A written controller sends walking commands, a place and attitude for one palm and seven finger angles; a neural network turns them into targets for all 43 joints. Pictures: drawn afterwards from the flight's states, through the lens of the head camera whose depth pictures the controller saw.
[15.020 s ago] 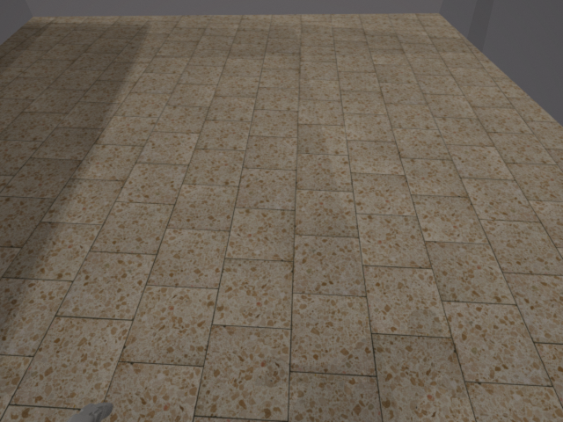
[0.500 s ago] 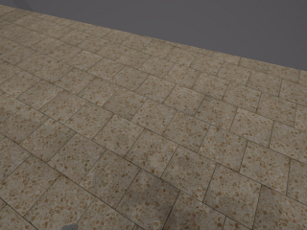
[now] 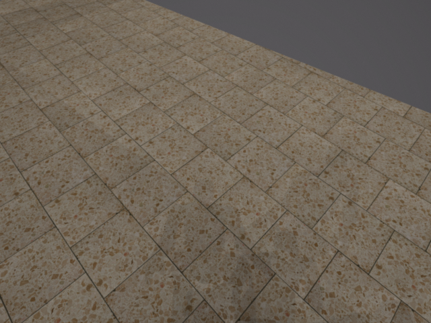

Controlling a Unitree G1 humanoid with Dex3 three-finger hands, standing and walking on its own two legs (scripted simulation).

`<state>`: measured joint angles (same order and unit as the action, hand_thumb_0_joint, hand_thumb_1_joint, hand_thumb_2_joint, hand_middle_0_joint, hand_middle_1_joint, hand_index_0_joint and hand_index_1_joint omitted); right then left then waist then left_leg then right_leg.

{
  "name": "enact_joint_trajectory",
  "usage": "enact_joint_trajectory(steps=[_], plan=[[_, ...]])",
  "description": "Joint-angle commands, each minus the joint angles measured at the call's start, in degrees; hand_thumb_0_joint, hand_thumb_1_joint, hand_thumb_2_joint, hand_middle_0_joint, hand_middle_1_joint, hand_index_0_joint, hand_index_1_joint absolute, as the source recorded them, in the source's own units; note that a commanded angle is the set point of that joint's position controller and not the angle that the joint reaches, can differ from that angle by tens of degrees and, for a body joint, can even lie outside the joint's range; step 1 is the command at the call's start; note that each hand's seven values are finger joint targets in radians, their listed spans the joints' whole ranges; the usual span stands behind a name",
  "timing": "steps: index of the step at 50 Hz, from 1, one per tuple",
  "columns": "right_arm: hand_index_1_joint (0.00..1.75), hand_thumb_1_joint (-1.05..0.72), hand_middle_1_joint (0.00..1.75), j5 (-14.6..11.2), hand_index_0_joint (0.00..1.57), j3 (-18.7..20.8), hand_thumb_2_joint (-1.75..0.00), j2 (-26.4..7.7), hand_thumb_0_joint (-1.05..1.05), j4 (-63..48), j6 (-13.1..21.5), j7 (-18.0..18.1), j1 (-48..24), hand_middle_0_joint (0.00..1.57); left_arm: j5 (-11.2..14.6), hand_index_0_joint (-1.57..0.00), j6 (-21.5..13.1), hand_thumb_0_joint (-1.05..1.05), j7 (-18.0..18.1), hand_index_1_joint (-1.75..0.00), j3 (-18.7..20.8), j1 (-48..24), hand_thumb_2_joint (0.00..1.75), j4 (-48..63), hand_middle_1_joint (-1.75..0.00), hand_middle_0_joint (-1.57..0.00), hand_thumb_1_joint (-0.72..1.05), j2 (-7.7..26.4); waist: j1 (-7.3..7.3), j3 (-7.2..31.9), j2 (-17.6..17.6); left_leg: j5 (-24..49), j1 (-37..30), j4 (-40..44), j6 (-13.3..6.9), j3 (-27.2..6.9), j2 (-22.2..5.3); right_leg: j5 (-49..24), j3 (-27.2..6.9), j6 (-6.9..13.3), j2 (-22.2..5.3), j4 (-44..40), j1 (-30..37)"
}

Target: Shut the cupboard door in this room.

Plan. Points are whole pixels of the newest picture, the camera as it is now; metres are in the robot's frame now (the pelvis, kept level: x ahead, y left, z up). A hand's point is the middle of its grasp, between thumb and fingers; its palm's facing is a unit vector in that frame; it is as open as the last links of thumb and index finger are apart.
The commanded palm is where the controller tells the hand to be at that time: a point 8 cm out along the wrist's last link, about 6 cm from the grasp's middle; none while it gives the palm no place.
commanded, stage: turn or walk to find it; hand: left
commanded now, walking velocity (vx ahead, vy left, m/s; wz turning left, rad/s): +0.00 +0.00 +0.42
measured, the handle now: out of the picture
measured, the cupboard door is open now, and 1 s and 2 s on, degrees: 77 77 77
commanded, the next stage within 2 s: none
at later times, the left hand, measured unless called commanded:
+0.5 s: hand out of the picture +0.05 +0.18 -0.13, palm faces +0.20 -0.94 -0.29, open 7.4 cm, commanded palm none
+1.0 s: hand out of the picture -0.12 +0.19 -0.17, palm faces +0.46 -0.85 -0.26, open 7.4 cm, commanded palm none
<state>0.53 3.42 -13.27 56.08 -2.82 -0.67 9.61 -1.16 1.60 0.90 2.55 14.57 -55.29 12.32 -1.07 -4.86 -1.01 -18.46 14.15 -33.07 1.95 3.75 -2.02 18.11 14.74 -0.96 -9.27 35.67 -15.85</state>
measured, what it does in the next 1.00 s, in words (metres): steps on the spot, turning left: right foot, then left foot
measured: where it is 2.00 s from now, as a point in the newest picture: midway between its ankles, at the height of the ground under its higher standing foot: outside the picture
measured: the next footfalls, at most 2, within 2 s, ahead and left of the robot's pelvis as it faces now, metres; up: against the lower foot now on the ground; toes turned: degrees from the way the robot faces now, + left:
right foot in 0.40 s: +0.04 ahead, -0.12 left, +0.00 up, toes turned +5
left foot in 0.92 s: -0.06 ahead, +0.11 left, +0.00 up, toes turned +28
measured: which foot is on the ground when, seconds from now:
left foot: down 0.00-0.42, up 0.44-0.90, down 0.92-1.00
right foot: down 0.00-0.00, up 0.02-0.38, down 0.40-0.92, up 0.94-1.00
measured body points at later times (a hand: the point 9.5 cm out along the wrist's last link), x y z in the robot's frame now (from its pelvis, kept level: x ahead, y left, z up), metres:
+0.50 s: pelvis -0.01 -0.04 +0.01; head +0.02 -0.07 +0.45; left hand +0.04 +0.22 -0.11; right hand +0.09 -0.27 -0.16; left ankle -0.04 +0.11 -0.68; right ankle +0.00 -0.12 -0.73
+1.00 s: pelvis -0.04 -0.01 +0.00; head -0.02 +0.02 +0.45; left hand -0.15 +0.24 -0.15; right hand +0.16 -0.19 -0.13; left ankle -0.09 +0.09 -0.73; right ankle -0.01 -0.13 -0.69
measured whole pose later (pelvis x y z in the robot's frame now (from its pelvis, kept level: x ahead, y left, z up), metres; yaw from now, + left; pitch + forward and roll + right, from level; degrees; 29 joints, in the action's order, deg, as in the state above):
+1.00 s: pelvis -0.04 -0.01 +0.00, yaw +25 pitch -1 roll +0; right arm 1.0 2.6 -11.8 54.6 -1.4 -0.1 6.5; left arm -0.9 4.2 1.2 3.5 14.5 -57.4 15.1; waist -2.2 -5.2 -2.7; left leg -18.3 14.6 -33.4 -1.3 3.8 -0.6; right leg 29.7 7.7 -3.1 -7.5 53.4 -22.0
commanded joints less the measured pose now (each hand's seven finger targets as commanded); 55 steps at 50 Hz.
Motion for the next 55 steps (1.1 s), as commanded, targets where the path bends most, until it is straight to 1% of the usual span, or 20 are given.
enact_joint_trajectory(steps=[1, 6, 14, 18, 19, 20, 21, 22, 24, 27, 35, 40, 43, 44, 45, 46, 47, 48, 51, 55], plan=[[0.30, -0.90, 0.30, 0.69, 0.20, 2.98, -0.90, -14.21, 0.00, -2.40, 1.86, 0.72, 8.13, 0.20, 0.11, -0.20, 0.33, 0.00, 0.32, -0.30, 1.53, -4.05, 0.90, 6.50, -0.30, -0.20, 0.90, 5.79, 5.26, 7.24, 16.25, 24.99, -9.52, 16.46, -12.62, -25.46, -21.94, 18.45, -8.79, -2.75, 1.94, 21.60, -15.45], [0.30, -0.90, 0.30, 0.61, 0.20, 1.36, -0.90, -9.18, 0.00, -4.05, 2.51, 1.68, -0.42, 0.20, 0.18, -0.20, 0.42, 0.00, -0.55, -0.30, 2.06, -2.86, 0.90, 3.19, -0.30, -0.20, 0.90, 5.90, 1.11, 4.72, 9.22, 21.53, -4.45, 15.60, -10.27, -14.82, -11.64, 5.52, -12.64, -3.30, 2.99, 27.09, -14.20], [0.30, -0.90, 0.30, 0.89, 0.20, 2.37, -0.90, -9.59, 0.00, -3.71, 2.05, 1.47, 3.17, 0.20, 0.57, -0.20, -0.16, 0.00, -0.07, -0.30, 1.28, -6.21, 0.90, 5.51, -0.30, -0.20, 0.90, 4.70, 3.25, 7.21, 10.06, 30.45, -8.57, 11.78, -11.95, -19.25, -11.34, 8.71, -12.60, -3.52, 5.71, 11.90, -10.12], [0.30, -0.90, 0.30, 0.72, 0.20, 2.72, -0.90, -9.57, 0.00, -4.76, 1.62, 1.23, 0.44, 0.20, 0.87, -0.20, -0.92, 0.00, 0.20, -0.30, 1.40, -0.42, 0.90, 4.41, -0.30, -0.20, 0.90, 5.11, 0.35, 8.67, 10.19, 28.40, -2.44, 7.84, -9.46, -19.84, -8.32, -0.59, -10.84, -2.89, 7.71, -4.21, 1.94], [0.30, -0.90, 0.30, 0.33, 0.20, 2.71, -0.90, -8.69, 0.00, -5.10, 1.61, 1.07, 0.01, 0.20, 0.75, -0.20, -1.40, 0.00, 0.33, -0.30, 1.61, 2.11, 0.90, 3.81, -0.30, -0.20, 0.90, 6.25, -0.90, 9.18, 7.65, 22.78, 1.52, 4.86, -7.32, -18.82, -6.38, -6.43, -11.50, -2.61, 6.48, -12.24, 8.22], [0.30, -0.90, 0.30, -0.12, 0.20, 2.34, -0.90, -5.64, 0.00, -5.60, 1.72, 0.74, 0.91, 0.20, 0.00, -0.20, -2.10, 0.00, 0.70, -0.30, 2.26, 3.70, 0.90, 3.79, -0.30, -0.20, 0.90, 9.73, -1.37, 10.26, -2.30, 10.39, 10.07, -3.06, -3.70, -13.70, -1.42, -8.73, -19.97, -0.24, -2.75, -17.56, 16.14], [0.30, -0.90, 0.30, -0.01, 0.20, 1.71, -0.90, -2.58, 0.00, -7.41, 1.73, 0.50, 0.38, 0.20, -0.58, -0.20, -2.27, 0.00, 0.96, -0.30, 3.14, 3.21, 0.90, 4.34, -0.30, -0.20, 0.90, 14.19, -1.59, 7.33, -16.26, -12.76, 19.43, -14.77, -0.26, -6.32, 6.09, -16.23, -32.62, 6.31, -15.83, -19.11, 16.51], [0.30, -0.90, 0.30, 0.76, 0.20, 2.38, -0.90, -5.81, 0.00, -6.51, 0.63, 0.91, 0.37, 0.20, 0.27, -0.20, -2.48, 0.00, 1.02, -0.30, 3.29, 2.56, 0.90, 4.99, -0.30, -0.20, 0.90, 13.16, -1.95, 6.42, -17.56, -15.38, 17.50, -24.27, -0.58, -10.31, 3.42, -15.30, -33.46, 8.61, -17.73, -21.07, 8.17], [0.30, -0.90, 0.30, 0.66, 0.20, 2.84, -0.90, -5.47, 0.00, -4.58, -0.02, 0.32, 1.05, 0.20, 0.27, -0.20, -2.01, 0.00, 1.16, -0.30, 2.61, -3.64, 0.90, 6.37, -0.30, -0.20, 0.90, 9.78, 1.42, 1.88, -6.50, -8.74, 17.92, -34.47, -0.56, -9.96, 1.88, -11.36, -26.32, 8.77, -13.02, -20.38, 3.26], [0.30, -0.90, 0.30, 0.75, 0.20, 2.32, -0.90, -4.43, 0.00, -2.63, -0.37, -0.27, 3.98, 0.20, 0.20, -0.20, -2.65, 0.00, 0.96, -0.30, 1.71, -4.64, 0.90, 6.92, -0.30, -0.20, 0.90, 7.25, 2.31, 2.85, -8.02, -1.85, 17.46, -37.41, 1.18, -7.33, 1.06, -17.74, -15.98, 6.59, -8.09, -18.16, 5.50], [0.30, -0.90, 0.30, 0.43, 0.20, 1.05, -0.90, -3.30, 0.00, -3.42, -0.17, -0.07, -2.35, 0.20, -0.38, -0.20, -2.39, 0.00, 1.00, -0.30, 2.37, 3.23, 0.90, 3.39, -0.30, -0.20, 0.90, 9.31, -1.58, 4.33, -8.35, -6.81, 15.24, -23.78, 2.39, -3.21, -0.12, -29.56, -13.38, 8.64, -10.73, -15.31, 12.45], [0.30, -0.90, 0.30, -0.13, 0.20, 0.15, -0.90, -2.80, 0.00, -4.03, 0.74, 0.04, -3.64, 0.20, -0.67, -0.20, -1.82, 0.00, 0.87, -0.30, 2.95, 3.28, 0.90, 2.28, -0.30, -0.20, 0.90, 11.19, -2.24, 6.35, -10.85, -8.70, 9.28, -10.79, 1.05, 0.03, 0.32, -31.58, -12.29, 9.43, -11.80, -12.43, 13.11], [0.30, -0.90, 0.30, -0.03, 0.20, 0.19, -0.90, -3.68, 0.00, -3.33, 1.38, 0.21, 0.19, 0.20, -0.16, -0.20, -1.40, 0.00, 0.69, -0.30, 3.14, 1.66, 0.90, 1.92, -0.30, -0.20, 0.90, 11.75, 0.38, 8.07, -9.52, 1.02, -0.28, 2.52, 0.09, 1.99, 0.73, -26.97, -8.91, 5.91, -10.80, -7.53, 9.07], [0.30, -0.90, 0.30, 0.05, 0.20, 0.57, -0.90, -5.10, 0.00, -2.91, 1.87, 0.04, 2.27, 0.20, 0.22, -0.20, -1.11, 0.00, 0.61, -0.30, 3.12, 0.83, 0.90, 1.86, -0.30, -0.20, 0.90, 10.89, 1.93, 8.85, -4.57, 8.20, -6.86, 10.65, -0.70, 0.16, -1.05, -21.92, -6.72, 3.25, -9.30, -1.84, 4.72], [0.30, -0.90, 0.30, 0.54, 0.20, 1.80, -0.90, -10.58, 0.00, -3.20, 2.43, 0.22, 3.80, 0.20, 0.63, -0.20, -0.59, 0.00, 0.31, -0.30, 2.82, 2.14, 0.90, 3.28, -0.30, -0.20, 0.90, 8.08, 2.64, 10.02, 9.30, 19.36, -14.76, 13.63, -5.29, -14.71, -12.01, -4.54, -3.37, -1.07, -2.69, 8.44, -7.56], [0.30, -0.90, 0.30, 0.48, 0.20, 2.66, -0.90, -14.68, 0.00, -2.99, 1.96, 0.48, 6.07, 0.20, 0.44, -0.20, -0.28, 0.00, 0.13, -0.30, 1.47, -0.29, 0.90, 5.34, -0.30, -0.20, 0.90, 5.25, 3.91, 8.00, 18.61, 34.26, -14.40, 14.86, -11.70, -23.50, -21.60, 19.34, -5.08, -3.14, 1.72, 17.85, -15.53], [0.30, -0.90, 0.30, 0.57, 0.20, 2.64, -0.90, -13.82, 0.00, -1.87, 1.97, 1.14, 7.34, 0.20, 0.03, -0.20, 0.47, 0.00, 0.54, -0.30, 1.34, -3.90, 0.90, 5.69, -0.30, -0.20, 0.90, 6.12, 5.30, 7.86, 15.44, 32.01, -11.46, 15.02, -13.15, -23.55, -21.25, 18.51, -10.25, -2.92, 1.71, 23.51, -15.62], [0.30, -0.90, 0.30, 0.69, 0.20, 2.49, -0.90, -13.00, 0.00, -2.09, 1.86, 1.60, 5.09, 0.20, 0.23, -0.20, 0.70, 0.00, 0.47, -0.30, 1.72, -5.49, 0.90, 5.20, -0.30, -0.20, 0.90, 5.86, 4.32, 6.17, 15.74, 28.48, -9.26, 15.06, -12.73, -21.76, -18.70, 15.41, -12.12, -2.95, 1.92, 26.58, -16.80], [0.30, -0.90, 0.30, 0.55, 0.20, 1.28, -0.90, -9.76, 0.00, -4.13, 2.36, 1.71, -1.15, 0.20, 0.19, -0.20, 0.33, 0.00, -0.43, -0.30, 1.91, -2.44, 0.90, 2.97, -0.30, -0.20, 0.90, 6.31, 1.13, 5.10, 9.35, 27.09, -6.99, 14.32, -10.69, -14.14, -12.46, 6.78, -12.62, -3.46, 2.47, 28.03, -14.98], [0.30, -0.90, 0.30, 0.45, 0.20, 1.52, -0.90, -9.40, 0.00, -4.14, 2.47, 1.49, 0.14, 0.20, 0.27, -0.20, 0.48, 0.00, -0.31, -0.30, 1.78, -2.61, 0.90, 3.31, -0.30, -0.20, 0.90, 5.91, 1.54, 5.36, 8.90, 25.71, -6.56, 14.94, -10.91, -14.25, -11.30, 5.45, -12.73, -4.05, 3.39, 24.24, -13.21]])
